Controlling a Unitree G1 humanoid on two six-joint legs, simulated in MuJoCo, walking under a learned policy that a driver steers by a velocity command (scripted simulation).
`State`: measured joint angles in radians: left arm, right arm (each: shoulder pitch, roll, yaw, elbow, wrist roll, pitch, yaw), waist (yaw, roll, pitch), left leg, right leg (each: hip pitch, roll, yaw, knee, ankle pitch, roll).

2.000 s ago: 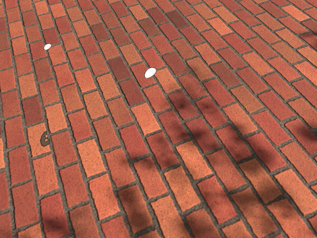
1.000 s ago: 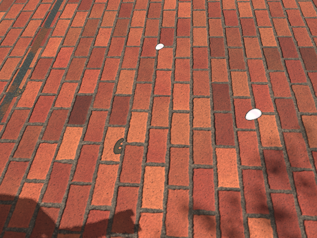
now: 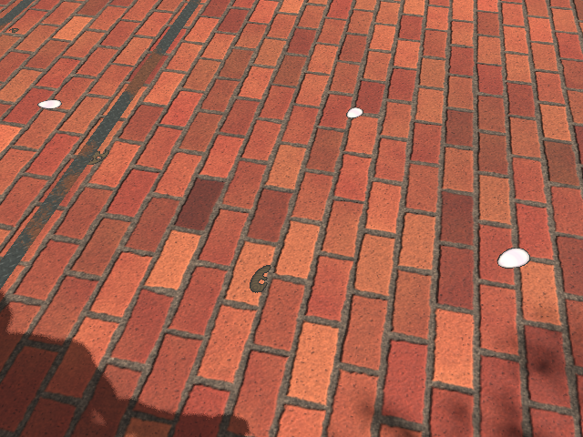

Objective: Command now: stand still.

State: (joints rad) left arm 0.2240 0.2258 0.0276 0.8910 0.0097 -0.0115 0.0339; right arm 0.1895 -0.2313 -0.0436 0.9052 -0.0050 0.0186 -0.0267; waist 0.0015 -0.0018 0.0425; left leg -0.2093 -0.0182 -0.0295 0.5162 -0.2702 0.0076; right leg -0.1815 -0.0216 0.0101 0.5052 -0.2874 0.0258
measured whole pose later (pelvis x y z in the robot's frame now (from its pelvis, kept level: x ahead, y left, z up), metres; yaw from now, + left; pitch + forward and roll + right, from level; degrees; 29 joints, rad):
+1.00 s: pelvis +0.00 +0.00 +0.00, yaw +0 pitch -1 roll +0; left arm 0.29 0.18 0.01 1.10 0.00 -0.01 0.05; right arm 0.23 -0.19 -0.01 1.10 0.00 0.01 -0.04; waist 0.00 0.00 0.04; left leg -0.21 -0.01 -0.02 0.49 -0.25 0.00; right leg -0.19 -0.02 0.02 0.48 -0.27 0.02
